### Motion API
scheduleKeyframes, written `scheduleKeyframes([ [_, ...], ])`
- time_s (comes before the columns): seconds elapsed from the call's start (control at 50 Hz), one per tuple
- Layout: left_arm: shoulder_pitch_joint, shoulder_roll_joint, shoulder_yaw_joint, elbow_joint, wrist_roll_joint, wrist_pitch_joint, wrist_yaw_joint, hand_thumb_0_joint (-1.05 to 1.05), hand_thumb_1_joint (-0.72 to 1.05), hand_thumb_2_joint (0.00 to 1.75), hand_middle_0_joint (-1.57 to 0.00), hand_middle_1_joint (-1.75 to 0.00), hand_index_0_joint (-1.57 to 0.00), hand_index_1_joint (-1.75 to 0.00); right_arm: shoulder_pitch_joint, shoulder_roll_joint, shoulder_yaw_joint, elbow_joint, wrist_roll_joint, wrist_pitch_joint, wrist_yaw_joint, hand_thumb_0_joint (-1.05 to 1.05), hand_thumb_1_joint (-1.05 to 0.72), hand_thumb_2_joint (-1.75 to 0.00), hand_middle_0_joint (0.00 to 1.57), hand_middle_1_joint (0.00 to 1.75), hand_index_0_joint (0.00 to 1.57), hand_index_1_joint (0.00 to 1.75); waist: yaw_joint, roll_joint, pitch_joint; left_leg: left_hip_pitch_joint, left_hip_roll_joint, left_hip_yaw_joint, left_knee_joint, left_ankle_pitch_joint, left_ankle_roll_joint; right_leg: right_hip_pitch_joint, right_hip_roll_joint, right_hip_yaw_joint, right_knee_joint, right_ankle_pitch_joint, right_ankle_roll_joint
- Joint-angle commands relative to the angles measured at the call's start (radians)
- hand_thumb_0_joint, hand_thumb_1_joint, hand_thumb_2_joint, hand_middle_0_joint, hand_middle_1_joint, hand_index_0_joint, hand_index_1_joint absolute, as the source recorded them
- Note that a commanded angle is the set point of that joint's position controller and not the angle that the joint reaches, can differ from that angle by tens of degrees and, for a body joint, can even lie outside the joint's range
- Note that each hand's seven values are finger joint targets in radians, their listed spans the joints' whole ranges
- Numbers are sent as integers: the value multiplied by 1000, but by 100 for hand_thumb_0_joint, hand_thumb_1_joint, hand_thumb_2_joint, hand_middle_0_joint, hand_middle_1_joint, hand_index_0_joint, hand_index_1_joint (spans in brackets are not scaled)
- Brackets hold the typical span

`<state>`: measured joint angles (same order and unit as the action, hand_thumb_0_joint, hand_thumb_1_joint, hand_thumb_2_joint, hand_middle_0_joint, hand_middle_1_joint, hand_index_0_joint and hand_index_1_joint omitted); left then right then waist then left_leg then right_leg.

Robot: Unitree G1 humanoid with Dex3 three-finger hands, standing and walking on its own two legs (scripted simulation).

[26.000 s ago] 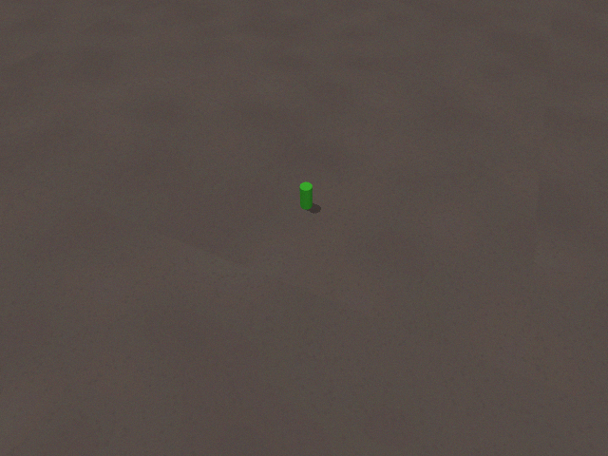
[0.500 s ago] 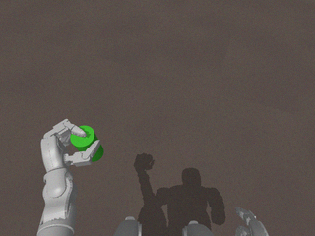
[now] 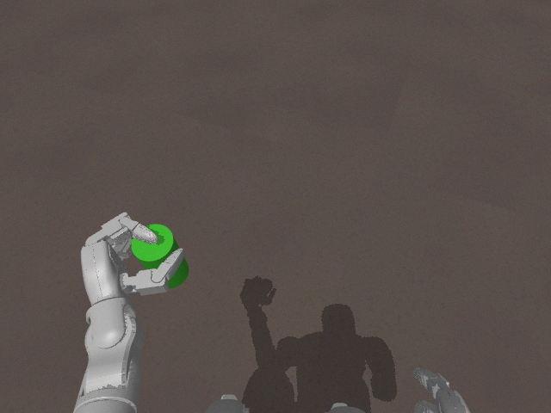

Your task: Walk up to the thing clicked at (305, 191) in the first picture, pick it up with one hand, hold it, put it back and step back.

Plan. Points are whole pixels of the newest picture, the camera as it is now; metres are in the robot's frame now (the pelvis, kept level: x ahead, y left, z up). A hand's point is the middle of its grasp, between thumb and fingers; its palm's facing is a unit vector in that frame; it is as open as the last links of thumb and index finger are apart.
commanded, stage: hold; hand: left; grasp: from above
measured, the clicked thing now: (163, 258) +0.35 +0.19 +0.00
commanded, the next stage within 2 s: crouch in 1.76 s
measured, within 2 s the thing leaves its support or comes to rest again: neither
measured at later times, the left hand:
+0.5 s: hand (150, 254) +0.32 +0.19 +0.06, palm faces +0.36 -0.93 -0.02, open 6.4 cm
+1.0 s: hand (143, 253) +0.32 +0.19 +0.07, palm faces +0.36 -0.93 -0.02, open 6.3 cm
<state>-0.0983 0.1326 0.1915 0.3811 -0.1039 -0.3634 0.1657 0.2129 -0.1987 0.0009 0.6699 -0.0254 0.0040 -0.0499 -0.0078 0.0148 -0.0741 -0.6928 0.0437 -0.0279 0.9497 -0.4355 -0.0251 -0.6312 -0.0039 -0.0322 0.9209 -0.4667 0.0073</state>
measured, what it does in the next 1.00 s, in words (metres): stands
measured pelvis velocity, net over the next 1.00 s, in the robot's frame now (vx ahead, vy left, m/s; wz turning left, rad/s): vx -0.01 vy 0.00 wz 0.00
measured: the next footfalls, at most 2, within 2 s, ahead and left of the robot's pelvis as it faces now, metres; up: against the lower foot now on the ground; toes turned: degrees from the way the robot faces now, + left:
none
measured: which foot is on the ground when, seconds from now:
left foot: down 0.00-1.00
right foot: down 0.00-1.00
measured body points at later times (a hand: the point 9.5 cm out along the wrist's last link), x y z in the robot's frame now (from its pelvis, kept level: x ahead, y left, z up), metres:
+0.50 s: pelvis +0.00 +0.00 +0.01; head +0.04 +0.00 +0.46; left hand +0.30 +0.24 +0.06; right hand +0.14 -0.24 -0.10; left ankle +0.02 +0.13 -0.69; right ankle -0.01 -0.13 -0.69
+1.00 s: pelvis -0.01 +0.00 +0.01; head +0.03 +0.00 +0.46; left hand +0.29 +0.24 +0.08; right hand +0.14 -0.24 -0.10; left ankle +0.02 +0.13 -0.69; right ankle -0.01 -0.13 -0.69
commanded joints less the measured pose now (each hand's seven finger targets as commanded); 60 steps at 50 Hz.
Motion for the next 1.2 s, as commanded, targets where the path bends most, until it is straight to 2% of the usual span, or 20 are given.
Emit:
scheduleKeyframes([
  [0.0, -274, 125, 26, -288, -7, -74, 6, 0, 31, 113, -116, -128, -118, -126, -14, -125, -46, -121, -5, -35, -17, 0, -91, -90, 20, 30, 20, 30, -8, 11, -295, 212, -32, 24, -130, 266, 21, 143, 13, 5, -148, 347, 0],
  [0.02, -228, 95, 18, -220, -7, -63, 7, 0, 32, 113, -114, -127, -117, -126, -12, -129, -48, -116, -4, -36, -17, 0, -90, -90, 20, 30, 20, 30, -12, -11, -280, 217, -28, 18, -133, 275, 21, 132, 16, -1, -143, 350, -2],
  [0.12, -259, 118, 33, -258, -3, -68, 14, 0, 33, 117, -119, -132, -121, -131, -14, -130, -50, -115, -7, -39, -15, 0, -91, -90, 20, 30, 20, 30, 1, 30, -295, 245, -28, 15, -141, 316, 17, 146, 15, -5, -140, 368, -8],
  [0.26, -230, 92, 8, -244, 4, -62, 20, 0, 35, 116, -117, -130, -120, -129, -30, -127, -48, -122, -6, -39, -17, 0, -91, -90, 20, 30, 20, 30, -5, 3, -264, 252, -28, 18, -171, 261, 17, 153, 18, -5, -169, 322, -6],
  [0.32, -277, 123, 25, -311, 3, -62, 21, 0, 35, 115, -117, -129, -119, -128, -36, -125, -47, -123, -7, -41, -17, 0, -91, -90, 20, 30, 20, 30, 0, 1, -271, 245, -32, 19, -174, 265, 19, 180, 15, -3, -179, 335, -1],
  [0.34, -218, 103, 21, -247, 4, -52, 23, 0, 33, 115, -116, -129, -118, -128, -31, -126, -47, -121, -5, -41, -17, 0, -91, -90, 20, 30, 20, 30, 4, -7, -267, 250, -33, 22, -173, 277, 19, 185, 14, -1, -180, 347, 0],
  [0.4, -234, 80, 3, -247, -1, -53, 22, 0, 34, 118, -118, -131, -120, -130, -41, -126, -47, -118, -6, -44, -17, 0, -91, -90, 20, 30, 20, 30, -5, -2, -244, 257, -31, 20, -184, 263, 18, 169, 17, -5, -182, 326, -4],
  [0.5, -250, 114, 24, -280, 5, -54, 25, 0, 35, 117, -118, -131, -121, -130, -52, -123, -44, -124, -6, -46, -20, 0, -91, -90, 20, 30, 20, 30, -3, 6, -252, 260, -35, 25, -193, 247, 20, 186, 13, 2, -201, 316, 1],
  [0.52, -206, 70, -8, -236, 1, -48, 19, 0, 35, 118, -118, -132, -121, -131, -52, -123, -43, -125, -4, -48, -18, 0, -91, -90, 20, 30, 20, 30, -7, -16, -221, 253, -33, 22, -198, 241, 20, 183, 15, -3, -199, 310, 1],
  [0.54, -227, 105, 24, -251, 2, -51, 22, 0, 37, 118, -118, -132, -121, -131, -54, -128, -47, -122, -4, -50, -18, 0, -91, -90, 20, 30, 20, 30, -2, -18, -223, 244, -32, 22, -197, 234, 22, 178, 15, -2, -201, 304, 0],
  [0.62, -277, 124, 25, -298, 4, -58, 20, 0, 37, 117, -117, -130, -119, -129, -58, -124, -42, -129, -3, -48, -19, 0, -91, -90, 20, 30, 20, 30, 0, 7, -256, 264, -36, 26, -204, 228, 20, 198, 10, 4, -211, 299, 1],
  [0.68, -234, 82, -1, -235, 0, -50, 15, 0, 35, 118, -117, -131, -119, -130, -67, -122, -41, -124, -3, -51, -18, 0, -91, -90, 20, 30, 20, 30, -9, -12, -202, 252, -36, 27, -210, 200, 22, 174, 11, 3, -221, 271, 2],
  [0.72, -283, 121, 24, -306, 0, -57, 20, 0, 37, 119, -117, -131, -119, -130, -65, -128, -45, -124, -1, -55, -18, 0, -91, -90, 20, 30, 20, 30, 2, 8, -234, 274, -36, 27, -217, 200, 20, 188, 9, 6, -223, 270, -1],
  [0.78, -220, 106, 20, -254, -1, -50, 14, 0, 36, 118, -116, -131, -119, -130, -66, -122, -41, -122, -1, -53, -17, 0, -91, -90, 20, 30, 20, 30, 2, -3, -232, 272, -37, 24, -215, 220, 20, 202, 12, 0, -218, 285, 1],
  [0.82, -276, 129, 37, -311, -6, -58, 17, 0, 38, 121, -117, -133, -120, -132, -64, -124, -42, -124, 3, -54, -18, 0, -91, -90, 20, 30, 20, 30, 8, 6, -233, 270, -35, 23, -218, 221, 18, 199, 12, 0, -218, 285, -2],
  [0.92, -249, 100, 5, -280, -11, -48, 6, 0, 34, 120, -117, -133, -120, -132, -60, -123, -42, -121, 4, -58, -18, 0, -92, -91, 20, 30, 20, 30, -9, -20, -232, 270, -35, 25, -216, 213, 24, 202, 10, 6, -232, 285, 4],
  [1.02, -214, 106, 20, -267, -12, -35, 8, 0, 33, 119, -117, -132, -119, -131, -61, -127, -45, -117, 8, -60, -17, 0, -91, -90, 20, 30, 20, 30, 3, -15, -193, 267, -34, 23, -227, 208, 21, 186, 14, -3, -232, 272, -2],
  [1.14, -264, 144, 43, -339, -11, -49, 10, 0, 33, 121, -116, -133, -119, -132, -53, -124, -44, -122, 6, -57, -19, 0, -91, -90, 20, 30, 20, 30, 7, 16, -263, 296, -39, 27, -216, 248, 21, 222, 9, 6, -227, 316, 2],
  [1.16, -216, 100, 22, -267, -12, -43, 6, 0, 35, 122, -116, -133, -119, -132, -51, -124, -43, -123, 6, -57, -17, 0, -91, -91, 20, 30, 20, 30, -4, -21, -243, 287, -34, 21, -218, 249, 22, 211, 16, -2, -220, 316, 2],
  [1.18, -242, 129, 46, -304, -15, -47, 7, 0, 33, 120, -115, -132, -118, -131, -56, -123, -43, -123, 8, -56, -18, 0, -91, -91, 20, 30, 20, 30, 5, -11, -234, 278, -35, 24, -215, 249, 21, 210, 13, 1, -226, 317, 2],
])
